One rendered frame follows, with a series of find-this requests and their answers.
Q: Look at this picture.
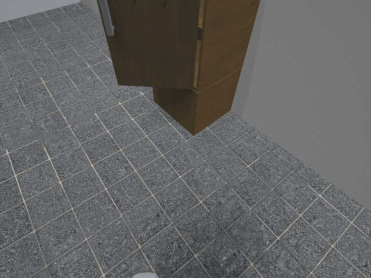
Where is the handle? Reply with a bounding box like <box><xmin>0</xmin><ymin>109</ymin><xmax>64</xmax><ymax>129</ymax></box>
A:
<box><xmin>99</xmin><ymin>0</ymin><xmax>114</xmax><ymax>36</ymax></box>

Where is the cupboard door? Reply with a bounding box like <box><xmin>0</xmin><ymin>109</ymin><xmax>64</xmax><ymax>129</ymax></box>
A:
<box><xmin>97</xmin><ymin>0</ymin><xmax>200</xmax><ymax>89</ymax></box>

